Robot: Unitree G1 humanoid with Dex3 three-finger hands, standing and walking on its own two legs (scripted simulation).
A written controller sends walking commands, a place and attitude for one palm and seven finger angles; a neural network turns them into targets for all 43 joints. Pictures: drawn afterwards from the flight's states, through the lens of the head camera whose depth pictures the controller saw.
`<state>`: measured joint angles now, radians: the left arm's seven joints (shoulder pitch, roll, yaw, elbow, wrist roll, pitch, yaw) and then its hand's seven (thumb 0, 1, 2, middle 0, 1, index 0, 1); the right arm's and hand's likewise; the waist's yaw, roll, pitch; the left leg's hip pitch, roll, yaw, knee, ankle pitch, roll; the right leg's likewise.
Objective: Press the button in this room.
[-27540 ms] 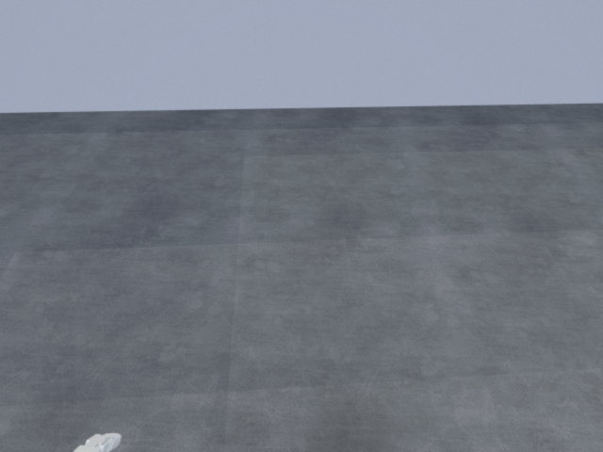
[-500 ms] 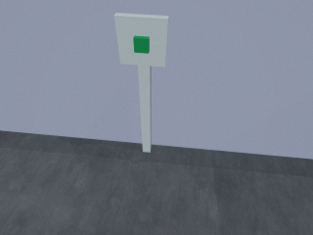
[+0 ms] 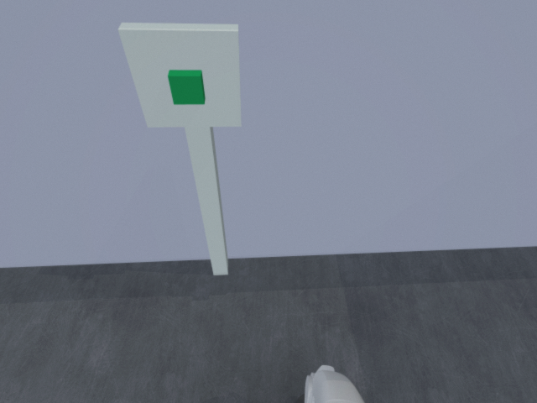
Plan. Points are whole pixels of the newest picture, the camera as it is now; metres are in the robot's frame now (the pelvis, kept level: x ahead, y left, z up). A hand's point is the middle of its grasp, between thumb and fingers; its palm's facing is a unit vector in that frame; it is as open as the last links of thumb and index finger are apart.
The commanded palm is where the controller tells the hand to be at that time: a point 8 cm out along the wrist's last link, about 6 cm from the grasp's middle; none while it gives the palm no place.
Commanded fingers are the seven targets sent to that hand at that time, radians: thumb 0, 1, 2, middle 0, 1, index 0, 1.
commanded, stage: take the last steps up to it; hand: left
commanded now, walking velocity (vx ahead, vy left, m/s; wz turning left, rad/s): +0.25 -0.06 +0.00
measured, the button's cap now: (187, 86) +0.66 +0.18 +0.12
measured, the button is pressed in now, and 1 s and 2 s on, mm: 0 0 0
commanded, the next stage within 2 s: come to a stop and stand still in 0.24 s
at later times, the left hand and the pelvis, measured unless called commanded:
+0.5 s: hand (193, 390) +0.18 +0.13 -0.17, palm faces +0.06 -0.98 -0.20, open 7.3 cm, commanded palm none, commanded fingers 0.00 0.90 0.90 -0.20 -0.30 -0.20 -0.30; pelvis +0.16 -0.05 +0.00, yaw +0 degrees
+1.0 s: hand (209, 397) +0.16 +0.10 -0.16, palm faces +0.04 -0.97 -0.25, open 7.4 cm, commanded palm none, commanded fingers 0.00 0.90 0.90 -0.20 -0.30 -0.20 -0.30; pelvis +0.15 -0.09 +0.00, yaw +0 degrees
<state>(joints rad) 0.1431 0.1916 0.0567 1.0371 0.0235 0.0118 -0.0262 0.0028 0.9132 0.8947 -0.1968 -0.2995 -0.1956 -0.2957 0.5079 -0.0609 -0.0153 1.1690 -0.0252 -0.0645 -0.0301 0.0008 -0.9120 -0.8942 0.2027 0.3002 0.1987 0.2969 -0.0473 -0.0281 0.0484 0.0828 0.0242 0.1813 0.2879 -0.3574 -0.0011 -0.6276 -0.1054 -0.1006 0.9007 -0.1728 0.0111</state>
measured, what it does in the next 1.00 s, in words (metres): walks ahead: right foot, then left foot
